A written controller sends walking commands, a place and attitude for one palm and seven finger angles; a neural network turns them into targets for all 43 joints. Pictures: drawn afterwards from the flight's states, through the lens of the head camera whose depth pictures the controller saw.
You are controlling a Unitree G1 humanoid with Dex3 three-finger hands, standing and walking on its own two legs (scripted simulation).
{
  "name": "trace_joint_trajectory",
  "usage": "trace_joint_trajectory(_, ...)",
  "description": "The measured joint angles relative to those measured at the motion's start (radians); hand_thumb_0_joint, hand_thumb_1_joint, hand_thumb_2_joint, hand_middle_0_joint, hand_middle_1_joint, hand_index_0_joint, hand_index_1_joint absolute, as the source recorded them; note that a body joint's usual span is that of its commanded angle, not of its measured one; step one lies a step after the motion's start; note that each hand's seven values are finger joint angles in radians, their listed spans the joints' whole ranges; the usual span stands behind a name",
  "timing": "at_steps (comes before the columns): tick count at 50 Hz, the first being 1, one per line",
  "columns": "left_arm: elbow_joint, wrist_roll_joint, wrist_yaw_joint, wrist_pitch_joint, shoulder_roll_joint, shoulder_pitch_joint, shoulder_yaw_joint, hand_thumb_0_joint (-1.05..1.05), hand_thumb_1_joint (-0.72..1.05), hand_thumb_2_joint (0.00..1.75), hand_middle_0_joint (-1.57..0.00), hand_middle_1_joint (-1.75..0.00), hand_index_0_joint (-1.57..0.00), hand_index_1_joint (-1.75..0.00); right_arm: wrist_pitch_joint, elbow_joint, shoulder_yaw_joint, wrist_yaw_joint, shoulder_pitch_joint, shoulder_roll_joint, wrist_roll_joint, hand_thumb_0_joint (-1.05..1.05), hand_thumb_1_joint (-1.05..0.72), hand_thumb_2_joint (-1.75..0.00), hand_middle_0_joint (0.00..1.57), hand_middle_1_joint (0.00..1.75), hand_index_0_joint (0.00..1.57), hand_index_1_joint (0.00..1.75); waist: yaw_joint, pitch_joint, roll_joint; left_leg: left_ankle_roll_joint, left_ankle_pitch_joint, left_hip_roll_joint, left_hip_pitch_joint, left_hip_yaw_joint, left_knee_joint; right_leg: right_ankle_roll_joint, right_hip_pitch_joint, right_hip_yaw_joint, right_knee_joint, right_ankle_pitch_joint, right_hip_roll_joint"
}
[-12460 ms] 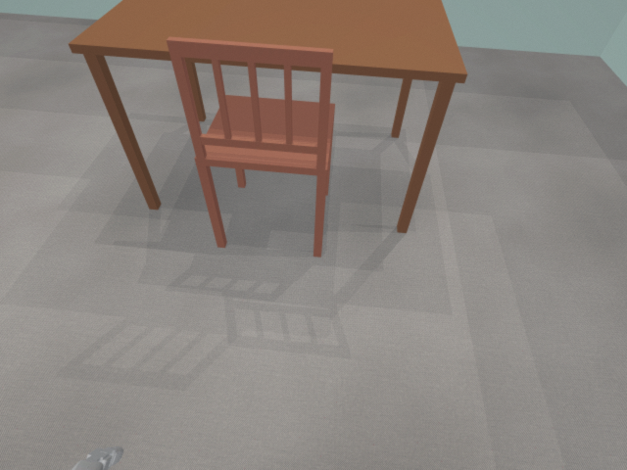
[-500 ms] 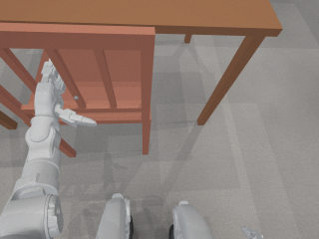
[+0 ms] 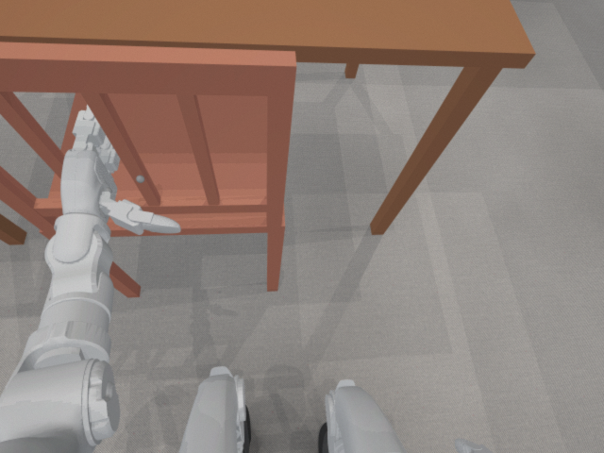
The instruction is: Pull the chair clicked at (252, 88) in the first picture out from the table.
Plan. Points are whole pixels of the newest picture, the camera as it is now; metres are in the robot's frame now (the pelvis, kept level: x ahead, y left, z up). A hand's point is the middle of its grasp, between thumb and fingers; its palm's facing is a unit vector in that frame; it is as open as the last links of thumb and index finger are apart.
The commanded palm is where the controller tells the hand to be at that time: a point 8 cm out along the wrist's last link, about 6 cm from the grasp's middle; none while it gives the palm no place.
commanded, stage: push the fingers through the gap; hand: left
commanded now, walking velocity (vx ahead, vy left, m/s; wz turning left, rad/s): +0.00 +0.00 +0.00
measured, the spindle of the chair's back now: (129, 156) +0.50 +0.22 +0.02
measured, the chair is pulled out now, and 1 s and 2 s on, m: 0.00 0.00 0.05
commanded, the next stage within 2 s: hook a spindle and tug to test in 0.06 s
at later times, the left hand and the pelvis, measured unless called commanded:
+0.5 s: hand (146, 174) +0.47 +0.19 +0.02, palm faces +0.03 -1.00 -0.04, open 15.6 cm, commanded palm +0.44 +0.23 +0.03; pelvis +0.00 +0.00 +0.00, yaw +0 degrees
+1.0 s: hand (142, 173) +0.46 +0.19 +0.03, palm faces +0.04 -1.00 -0.02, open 6.4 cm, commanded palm +0.43 +0.23 +0.03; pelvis +0.01 +0.00 +0.00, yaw +0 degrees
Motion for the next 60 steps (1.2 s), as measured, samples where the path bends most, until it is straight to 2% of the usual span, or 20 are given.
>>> trace_joint_trajectory(14,0.044,0.008,0.004,-0.001,0.004,-0.044,-0.005,-0.01,-0.5,0.3,-0.07,-0.13,-0.08,-0.12,0.01,-0.009,0.0,0.0,-0.017,-0.006,-0.002,0.0,-0.9,-0.9,0.2,0.3,0.2,0.3,-0.006,-0.003,0.001,0.001,0.0,-0.001,-0.017,-0.004,0.013,0.0,-0.015,-0.002,0.013,-0.001,0.0)
trace_joint_trajectory(20,0.041,0.011,0.006,-0.005,0.012,-0.047,0.001,-0.01,-0.5,0.3,-0.14,-0.33,-0.14,-0.32,0.014,-0.009,0.002,0.0,-0.012,-0.004,-0.003,0.0,-0.9,-0.9,0.2,0.3,0.2,0.3,-0.008,0.001,0.0,0.0,-0.002,0.001,-0.024,-0.005,0.019,-0.001,-0.022,-0.003,0.018,-0.003,0.002)
trace_joint_trajectory(29,0.021,0.006,0.008,0.006,0.005,-0.04,-0.006,-0.01,-0.45,0.32,-0.28,-0.77,-0.28,-0.77,0.018,-0.001,0.0,0.001,-0.003,0.0,-0.003,0.0,-0.9,-0.9,0.2,0.3,0.2,0.3,-0.008,0.002,0.004,0.0,-0.003,0.0,-0.02,-0.004,0.013,-0.001,-0.019,-0.002,0.012,-0.003,0.002)
trace_joint_trajectory(37,-0.019,-0.008,0.031,0.022,-0.005,0.001,-0.009,-0.01,-0.15,0.44,-0.41,-1.19,-0.37,-1.18,0.016,-0.004,-0.005,0.008,-0.001,0.004,0.0,0.0,-0.9,-0.9,0.2,0.3,0.2,0.3,-0.005,-0.003,0.004,-0.001,-0.003,0.002,0.003,0.002,-0.004,0.0,0.001,0.004,-0.006,0.0,0.003)
trace_joint_trajectory(42,-0.017,-0.01,0.023,0.015,-0.004,0.007,-0.014,0.0,0.1,0.55,-0.45,-1.35,-0.41,-1.34,0.011,-0.003,-0.005,0.009,-0.006,0.001,0.001,0.0,-0.9,-0.9,0.2,0.3,0.2,0.3,-0.002,-0.005,0.002,-0.001,-0.005,0.001,0.01,0.001,-0.008,0.0,0.01,0.003,-0.011,-0.002,0.002)
trace_joint_trajectory(53,-0.065,-0.025,0.017,0.026,-0.015,0.04,-0.017,0.01,0.67,0.8,-0.44,-1.39,-0.42,-1.43,0.009,-0.017,-0.01,0.013,-0.017,-0.001,0.002,0.0,-0.9,-0.9,0.2,0.3,0.2,0.3,-0.002,-0.007,-0.001,0.001,-0.012,0.001,0.021,0.005,-0.013,0.003,0.021,0.007,-0.021,-0.004,0.003)
trace_joint_trajectory(56,-0.085,-0.029,0.022,0.031,-0.021,0.057,-0.022,0.01,0.76,0.84,-0.44,-1.39,-0.42,-1.44,0.01,-0.02,-0.011,0.016,-0.017,0.0,0.003,0.0,-0.9,-0.9,0.2,0.3,0.2,0.3,-0.001,-0.009,0.0,0.002,-0.014,0.001,0.026,0.007,-0.017,0.004,0.025,0.01,-0.026,-0.004,0.002)
trace_joint_trajectory(60,-0.113,-0.034,0.027,0.034,-0.031,0.082,-0.027,0.01,0.77,0.82,-0.42,-1.4,-0.4,-1.44,0.011,-0.025,-0.011,0.018,-0.016,0.003,0.005,0.0,-0.9,-0.9,0.2,0.3,0.2,0.3,0.001,-0.011,0.0,0.004,-0.016,0.001,0.035,0.011,-0.024,0.006,0.033,0.013,-0.034,-0.004,0.002)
